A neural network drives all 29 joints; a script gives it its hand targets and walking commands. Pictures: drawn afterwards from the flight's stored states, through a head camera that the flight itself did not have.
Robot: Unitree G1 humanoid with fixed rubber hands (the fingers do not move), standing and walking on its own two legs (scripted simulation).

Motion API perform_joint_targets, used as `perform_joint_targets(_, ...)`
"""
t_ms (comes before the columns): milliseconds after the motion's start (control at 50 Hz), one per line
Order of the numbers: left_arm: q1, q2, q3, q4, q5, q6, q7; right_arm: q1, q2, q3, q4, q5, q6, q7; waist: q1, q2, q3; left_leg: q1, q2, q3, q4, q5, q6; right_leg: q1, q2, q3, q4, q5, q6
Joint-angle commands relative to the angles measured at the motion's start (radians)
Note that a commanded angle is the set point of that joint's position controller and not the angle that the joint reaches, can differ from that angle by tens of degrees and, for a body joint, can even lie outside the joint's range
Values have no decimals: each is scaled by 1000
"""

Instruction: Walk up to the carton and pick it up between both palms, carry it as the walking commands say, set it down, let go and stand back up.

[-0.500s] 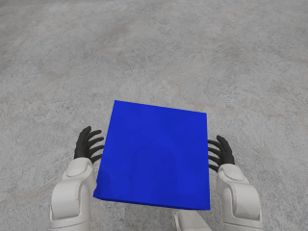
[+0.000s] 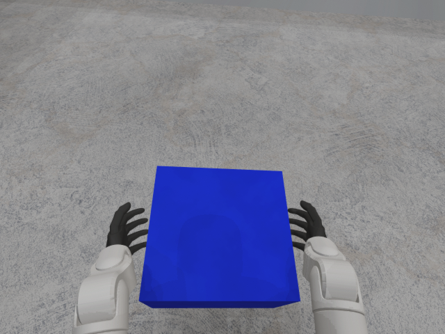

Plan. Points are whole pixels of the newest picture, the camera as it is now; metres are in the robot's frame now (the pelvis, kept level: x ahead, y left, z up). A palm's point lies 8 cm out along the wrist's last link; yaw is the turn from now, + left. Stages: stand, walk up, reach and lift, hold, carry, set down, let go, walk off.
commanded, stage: carry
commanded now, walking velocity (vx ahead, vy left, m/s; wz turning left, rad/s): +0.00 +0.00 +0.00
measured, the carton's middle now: (217, 239) +0.31 +0.04 -0.07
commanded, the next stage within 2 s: none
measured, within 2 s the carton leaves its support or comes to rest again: neither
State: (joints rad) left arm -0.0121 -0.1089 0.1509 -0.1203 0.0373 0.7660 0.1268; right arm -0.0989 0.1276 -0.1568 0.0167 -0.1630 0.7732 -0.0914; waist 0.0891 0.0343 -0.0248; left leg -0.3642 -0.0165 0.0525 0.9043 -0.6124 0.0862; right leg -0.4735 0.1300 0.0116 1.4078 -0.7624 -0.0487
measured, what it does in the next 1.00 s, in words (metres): walks ahead, turning right: right foot, then left foot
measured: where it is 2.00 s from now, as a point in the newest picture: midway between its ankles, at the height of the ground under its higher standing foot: (221, 214)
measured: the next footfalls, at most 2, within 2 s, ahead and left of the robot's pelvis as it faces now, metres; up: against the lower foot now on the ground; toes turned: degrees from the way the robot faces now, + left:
right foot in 0.14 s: +0.26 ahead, -0.09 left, +0.00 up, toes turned +1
left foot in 0.38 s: +0.29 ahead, +0.08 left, +0.00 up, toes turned +0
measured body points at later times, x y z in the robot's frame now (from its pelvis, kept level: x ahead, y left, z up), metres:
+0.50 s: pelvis +0.33 +0.00 +0.01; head +0.36 +0.04 +0.46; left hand +0.57 +0.18 +0.06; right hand +0.59 -0.16 +0.07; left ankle +0.25 +0.08 -0.69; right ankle +0.24 -0.10 -0.62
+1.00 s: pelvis +0.52 +0.03 +0.00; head +0.61 +0.06 +0.43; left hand +0.83 +0.12 +0.01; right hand +0.73 -0.20 +0.03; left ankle +0.54 +0.13 -0.69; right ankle +0.51 -0.09 -0.64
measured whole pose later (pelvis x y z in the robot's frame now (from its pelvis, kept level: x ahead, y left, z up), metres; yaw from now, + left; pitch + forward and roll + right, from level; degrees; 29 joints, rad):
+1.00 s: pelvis +0.52 +0.03 +0.00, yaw -21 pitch +0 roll -2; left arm -0.09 -0.13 0.12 -0.47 0.05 1.16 0.23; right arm -0.11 0.13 -0.14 -0.34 -0.03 1.14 -0.18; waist 0.09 -0.08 0.18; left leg -0.43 0.06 0.07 0.98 -0.54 0.03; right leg -0.65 0.05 -0.02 1.23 -0.55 0.02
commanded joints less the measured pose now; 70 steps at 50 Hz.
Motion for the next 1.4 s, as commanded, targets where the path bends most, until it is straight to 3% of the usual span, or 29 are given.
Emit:
perform_joint_targets(0, -447, -637, -634, -57, -200, -85, -272, -395, 590, 563, -249, 231, -109, 201, -136, -51, -298, 766, 203, -350, -206, 1675, 133, -670, -44, -100, -257, 12, -14)
perform_joint_targets(60, -247, -592, -548, 133, -72, -76, -266, -449, 533, 646, -241, 255, -101, 214, -47, -158, -490, 282, 77, -64, 54, 1365, -21, 283, -15, -192, -891, 843, -13)
perform_joint_targets(80, -260, -608, -531, 70, -88, -90, -255, -550, 536, 686, -352, 320, -112, 212, -9, -248, -564, 76, 25, -19, 307, 975, -71, 575, -151, -26, -866, 1442, -115)
perform_joint_targets(100, -319, -618, -525, -91, -151, -88, -223, -618, 565, 728, -539, 417, -102, 196, -27, -462, -585, -164, -125, -53, 574, 7, -133, 772, -424, 394, -742, 2276, -275)
perform_joint_targets(120, -290, -668, -580, -133, -158, -79, -222, -584, 606, 773, -548, 434, -77, 212, -38, -428, -578, -209, -125, -122, 592, -61, -110, 749, -448, 495, -743, 2330, -325)
perform_joint_targets(160, -459, -870, -775, -807, -390, 15, -148, -599, 808, 933, -1011, 690, 52, 167, -33, -220, -502, -192, -92, -187, 536, 10, -75, 530, -414, 452, -819, 1903, -291)
perform_joint_targets(180, -310, -654, -526, -457, -121, 48, -167, -421, 589, 656, -661, 412, 89, 198, -38, -194, -451, -236, -59, -181, 449, -53, -84, 501, -402, 503, -813, 1753, -309)
perform_joint_targets(200, -375, -737, -642, -379, -197, 80, -150, -458, 688, 752, -496, 482, 123, 193, -38, -162, -403, -301, -41, -144, 373, -98, -100, 500, -387, 480, -792, 1758, -300)
perform_joint_targets(220, -420, -800, -750, -596, -276, 122, -123, -469, 783, 838, -678, 561, 164, 179, -34, -172, -418, -330, -17, -106, 293, -87, -98, 548, -382, 467, -773, 1854, -294)
perform_joint_targets(320, -410, -814, -814, -594, -312, 250, -145, -214, 803, 752, -542, 474, 262, 179, -81, -63, -522, -81, 23, -35, -281, 263, -127, 535, -310, 286, -663, 1862, -155)
perform_joint_targets(340, -420, -824, -829, -605, -334, 262, -153, -236, 818, 743, -570, 471, 261, 182, -110, 68, -571, 317, 117, -86, -337, 838, -98, 209, -260, 176, -539, 1607, -47)
perform_joint_targets(360, -448, -855, -861, -614, -355, 277, -162, -238, 827, 731, -592, 465, 260, 185, -125, 392, -629, 737, 364, -336, -221, 1823, 37, -230, -116, 68, -279, 728, 56)
perform_joint_targets(380, -515, -872, -898, -649, -386, 293, -167, -262, 831, 710, -616, 461, 262, 182, -103, 561, -593, 836, 511, -402, -159, 2347, 171, -364, -58, -5, -91, 60, 77)
perform_joint_targets(520, -548, -924, -870, -551, -433, 342, -195, -401, 833, 675, -702, 421, 288, 149, -121, 54, -196, 610, 289, -140, -272, 1756, -9, -518, -57, -196, -234, 189, 94)
perform_joint_targets(620, -363, -879, -745, -374, -318, 387, -185, -420, 752, 717, -705, 449, 356, 153, -34, -9, -360, 280, 181, 146, 208, 1768, -183, 234, 9, -329, -834, 879, 34)
perform_joint_targets(660, -366, -859, -713, -383, -305, 385, -181, -449, 783, 747, -640, 482, 392, 186, -2, -469, -496, -261, -117, -44, 837, -129, -224, 684, -466, 443, -742, 2394, -326)
perform_joint_targets(720, -501, -877, -697, -554, -311, 380, -177, -459, 899, 763, -581, 538, 409, 220, -36, -104, -423, -256, 9, -235, 828, -48, -110, 413, -519, 482, -843, 1680, -294)
perform_joint_targets(760, -483, -937, -709, -519, -298, 390, -177, -485, 939, 756, -560, 550, 413, 246, -47, -54, -346, -169, 78, -211, 502, -174, -104, 181, -502, 454, -849, 1349, -241)
perform_joint_targets(800, -578, -974, -759, -515, -310, 390, -182, -479, 953, 729, -553, 568, 394, 253, -80, -147, -374, -19, 141, -181, -29, -132, -99, 75, -487, 353, -805, 1426, -174)
perform_joint_targets(840, -606, -1004, -785, -500, -336, 384, -192, -462, 996, 711, -539, 538, 362, 255, -113, -81, -480, 238, 124, -114, -393, 304, -84, 27, -341, 169, -619, 1104, -68)
perform_joint_targets(860, -609, -1041, -808, -527, -352, 373, -204, -514, 1002, 716, -579, 533, 333, 255, -93, 326, -480, 367, 403, -441, -449, 1052, 1, -207, -140, 11, -380, 419, 51)
perform_joint_targets(880, -638, -1050, -831, -563, -380, 356, -210, -509, 1022, 716, -608, 536, 309, 252, -86, 472, -464, 353, 501, -427, -387, 1492, 135, -233, -85, -31, -59, 93, 86)
perform_joint_targets(1020, -665, -1073, -894, -638, -488, 302, -254, -438, 981, 686, -701, 447, 238, 199, -116, 176, -499, 675, 396, -200, -169, 1680, 64, -384, -119, -55, -186, 167, 104)
perform_joint_targets(1180, -412, -994, -823, -493, -412, 338, -239, -303, 876, 749, -731, 431, 296, 158, -111, 110, -568, 581, 317, 15, 14, 1874, -72, 38, -100, -220, -881, 539, 59)
perform_joint_targets(1200, -422, -971, -814, -501, -406, 343, -235, -300, 859, 754, -718, 436, 309, 159, -97, -32, -603, 332, 255, 92, 178, 1574, -139, 326, -203, -109, -910, 1258, 23)
perform_joint_targets(1220, -403, -949, -803, -503, -400, 343, -232, -336, 859, 767, -731, 448, 321, 165, -56, -321, -661, -138, 119, 69, 423, 614, -191, 751, -415, 202, -741, 2189, -125)
perform_joint_targets(1240, -424, -934, -811, -500, -402, 343, -223, -375, 865, 794, -738, 466, 328, 175, -67, -510, -627, -437, 9, 17, 474, -158, -203, 952, -535, 390, -680, 2653, -239)
perform_joint_targets(1320, -401, -936, -712, -514, -298, 348, -184, -568, 907, 904, -789, 598, 356, 212, -68, -303, -347, -419, 73, -24, 72, -100, -152, 638, -442, 276, -753, 1984, -125)
perform_joint_targets(1380, -422, -934, -710, -520, -281, 355, -173, -504, 947, 893, -711, 599, 370, 226, -87, -264, -371, -45, 48, 63, -228, 317, -158, 384, -366, 62, -705, 1605, -41)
